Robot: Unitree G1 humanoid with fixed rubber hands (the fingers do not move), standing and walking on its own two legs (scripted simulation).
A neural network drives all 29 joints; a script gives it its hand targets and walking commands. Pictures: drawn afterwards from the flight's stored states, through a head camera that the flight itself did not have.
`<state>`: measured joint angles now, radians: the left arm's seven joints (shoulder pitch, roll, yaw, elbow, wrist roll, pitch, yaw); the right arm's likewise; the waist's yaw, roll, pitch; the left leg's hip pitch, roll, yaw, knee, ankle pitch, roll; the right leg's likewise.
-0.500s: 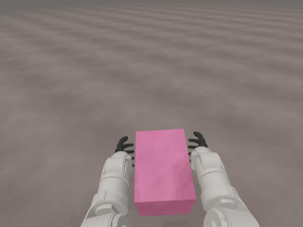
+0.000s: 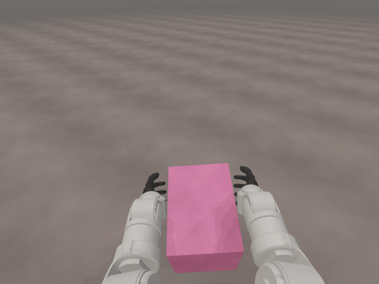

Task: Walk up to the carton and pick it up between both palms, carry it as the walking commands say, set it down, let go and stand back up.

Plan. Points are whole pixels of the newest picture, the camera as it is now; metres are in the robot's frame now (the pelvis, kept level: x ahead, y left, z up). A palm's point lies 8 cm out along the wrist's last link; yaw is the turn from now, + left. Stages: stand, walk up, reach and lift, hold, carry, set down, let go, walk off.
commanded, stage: hold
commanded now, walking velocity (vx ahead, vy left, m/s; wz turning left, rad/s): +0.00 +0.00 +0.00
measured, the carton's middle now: (201, 217) +0.31 -0.01 -0.04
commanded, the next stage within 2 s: carry in 0.04 s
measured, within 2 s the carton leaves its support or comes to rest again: neither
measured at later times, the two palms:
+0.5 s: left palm (134, 180) +0.33 +0.15 +0.09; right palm (237, 178) +0.32 -0.08 +0.10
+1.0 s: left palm (132, 188) +0.30 +0.15 +0.09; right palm (242, 199) +0.27 -0.09 +0.09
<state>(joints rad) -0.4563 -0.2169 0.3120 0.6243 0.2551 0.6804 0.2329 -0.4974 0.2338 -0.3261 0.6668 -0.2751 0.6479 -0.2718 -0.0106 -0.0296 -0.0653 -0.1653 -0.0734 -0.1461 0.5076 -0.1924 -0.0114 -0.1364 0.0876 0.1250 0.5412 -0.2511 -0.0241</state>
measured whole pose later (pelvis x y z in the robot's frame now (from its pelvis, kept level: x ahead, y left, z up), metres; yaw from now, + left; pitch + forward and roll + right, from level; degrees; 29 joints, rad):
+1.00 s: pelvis -0.01 +0.08 -0.01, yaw -5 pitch +3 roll +2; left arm -0.40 -0.20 0.08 -0.07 0.07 1.21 0.27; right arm -0.34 0.18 -0.12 -0.14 -0.08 1.20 -0.31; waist -0.02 -0.04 -0.10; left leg -0.44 0.00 0.08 0.64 -0.35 0.02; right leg -0.44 -0.13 -0.04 0.64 -0.25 0.06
